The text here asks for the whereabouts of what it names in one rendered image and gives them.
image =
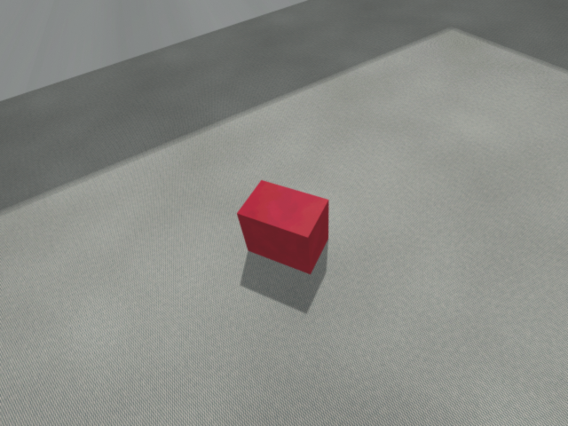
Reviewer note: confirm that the carton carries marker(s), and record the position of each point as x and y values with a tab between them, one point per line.
285	225

